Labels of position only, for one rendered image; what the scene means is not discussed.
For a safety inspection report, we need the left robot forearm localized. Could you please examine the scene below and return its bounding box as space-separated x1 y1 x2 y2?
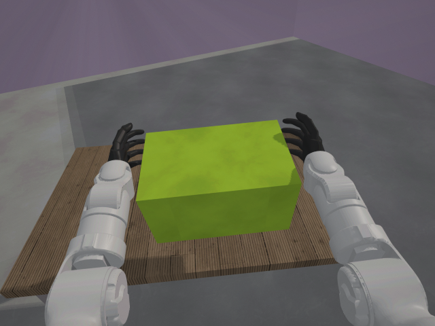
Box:
45 160 135 326

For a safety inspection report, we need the table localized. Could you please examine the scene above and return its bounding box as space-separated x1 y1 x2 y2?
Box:
0 132 339 304

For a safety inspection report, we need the robot right hand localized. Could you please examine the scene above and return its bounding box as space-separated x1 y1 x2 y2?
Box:
281 112 325 163

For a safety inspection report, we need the right robot forearm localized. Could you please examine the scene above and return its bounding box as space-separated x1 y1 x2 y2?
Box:
303 151 428 309

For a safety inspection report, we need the robot right upper arm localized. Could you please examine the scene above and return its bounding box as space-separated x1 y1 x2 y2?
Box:
337 257 435 326

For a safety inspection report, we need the robot left hand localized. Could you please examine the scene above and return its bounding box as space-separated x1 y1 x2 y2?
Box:
108 123 145 168

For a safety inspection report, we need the robot left upper arm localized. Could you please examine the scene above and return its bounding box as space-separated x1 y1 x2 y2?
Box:
47 266 130 326

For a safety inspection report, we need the carton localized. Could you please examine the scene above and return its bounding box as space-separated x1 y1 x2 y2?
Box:
136 120 302 243

